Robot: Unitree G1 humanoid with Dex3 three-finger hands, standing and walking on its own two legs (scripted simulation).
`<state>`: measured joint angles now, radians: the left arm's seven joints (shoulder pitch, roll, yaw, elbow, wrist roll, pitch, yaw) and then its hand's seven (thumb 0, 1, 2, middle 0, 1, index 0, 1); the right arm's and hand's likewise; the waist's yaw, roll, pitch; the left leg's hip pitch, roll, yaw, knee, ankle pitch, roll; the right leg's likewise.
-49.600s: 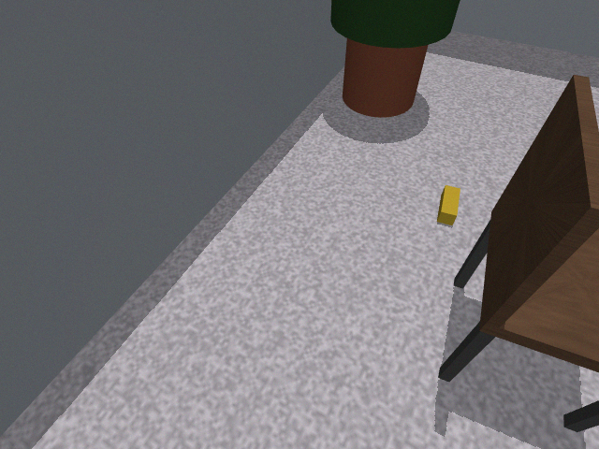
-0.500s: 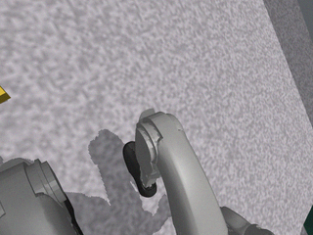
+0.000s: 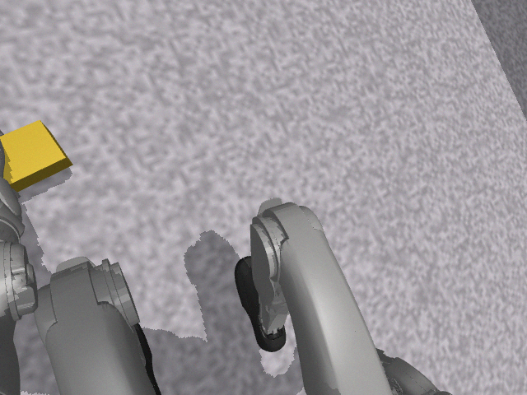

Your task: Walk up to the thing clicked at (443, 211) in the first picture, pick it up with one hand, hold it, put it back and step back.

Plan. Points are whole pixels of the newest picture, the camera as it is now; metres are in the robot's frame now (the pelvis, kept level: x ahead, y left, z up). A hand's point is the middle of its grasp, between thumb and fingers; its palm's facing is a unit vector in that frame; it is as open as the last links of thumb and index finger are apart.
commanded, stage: settle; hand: left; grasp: from above
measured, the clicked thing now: out of the picture +0.47 +0.29 -0.25
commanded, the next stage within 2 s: lift in 0.36 s
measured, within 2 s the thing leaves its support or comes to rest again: neither
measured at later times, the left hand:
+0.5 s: hand out of the picture +0.44 +0.29 -0.15, palm faces -0.36 -0.19 -0.91, open 9.8 cm
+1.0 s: hand out of the picture +0.39 +0.30 -0.04, palm faces -0.39 -0.20 -0.90, open 9.7 cm
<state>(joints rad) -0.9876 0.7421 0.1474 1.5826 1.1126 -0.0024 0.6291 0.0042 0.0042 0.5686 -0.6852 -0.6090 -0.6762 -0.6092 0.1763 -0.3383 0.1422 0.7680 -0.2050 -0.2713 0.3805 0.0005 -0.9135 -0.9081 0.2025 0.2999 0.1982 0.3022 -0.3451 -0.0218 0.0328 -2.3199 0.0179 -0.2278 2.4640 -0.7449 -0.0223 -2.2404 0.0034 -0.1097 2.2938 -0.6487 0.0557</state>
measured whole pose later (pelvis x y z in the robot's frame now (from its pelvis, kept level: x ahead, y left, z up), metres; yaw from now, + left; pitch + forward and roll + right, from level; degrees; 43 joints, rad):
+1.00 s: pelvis -0.01 -0.01 +0.09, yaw +8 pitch +35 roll -5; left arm -0.74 0.47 0.01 1.13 1.00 0.11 0.27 0.00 0.04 0.46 -0.74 -0.52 -0.73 -0.52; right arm 0.20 -0.29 -0.03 0.73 -0.05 -0.03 0.14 0.00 -0.90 -0.90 0.20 0.30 0.20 0.30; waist -0.15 0.08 -0.19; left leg -2.06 0.02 -0.09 2.13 -0.69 -0.02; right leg -2.03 -0.03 -0.02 2.07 -0.64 0.04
